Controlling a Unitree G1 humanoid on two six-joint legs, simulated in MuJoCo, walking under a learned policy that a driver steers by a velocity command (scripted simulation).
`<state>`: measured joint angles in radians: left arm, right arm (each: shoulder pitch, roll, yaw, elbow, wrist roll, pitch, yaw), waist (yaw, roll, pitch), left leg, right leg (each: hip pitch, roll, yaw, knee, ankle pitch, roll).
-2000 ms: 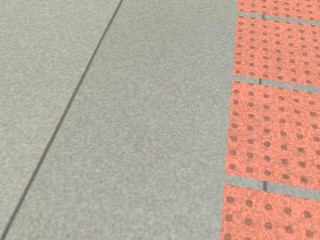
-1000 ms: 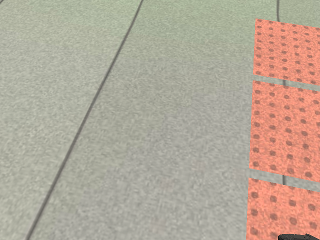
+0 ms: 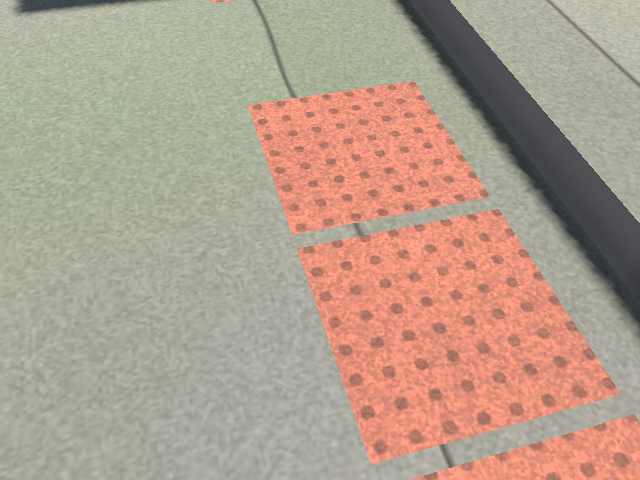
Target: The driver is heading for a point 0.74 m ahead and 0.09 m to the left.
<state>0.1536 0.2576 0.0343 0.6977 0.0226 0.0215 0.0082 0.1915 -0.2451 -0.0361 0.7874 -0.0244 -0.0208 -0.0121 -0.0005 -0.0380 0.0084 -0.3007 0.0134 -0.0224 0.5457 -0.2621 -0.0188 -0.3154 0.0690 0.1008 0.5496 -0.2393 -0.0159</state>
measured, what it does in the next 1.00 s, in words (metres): stands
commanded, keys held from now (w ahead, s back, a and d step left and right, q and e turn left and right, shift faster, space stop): no key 1.00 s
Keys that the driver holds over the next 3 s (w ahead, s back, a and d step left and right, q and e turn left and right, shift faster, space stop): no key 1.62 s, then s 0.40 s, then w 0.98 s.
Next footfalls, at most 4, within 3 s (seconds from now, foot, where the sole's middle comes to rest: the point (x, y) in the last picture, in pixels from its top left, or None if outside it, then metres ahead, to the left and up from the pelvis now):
2.02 right None -0.02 -0.11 -0.77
2.68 left None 0.14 0.15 -0.77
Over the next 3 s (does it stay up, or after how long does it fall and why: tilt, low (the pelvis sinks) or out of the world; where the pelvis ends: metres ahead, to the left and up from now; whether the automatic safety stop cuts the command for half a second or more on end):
stays up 0.18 0.08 0.02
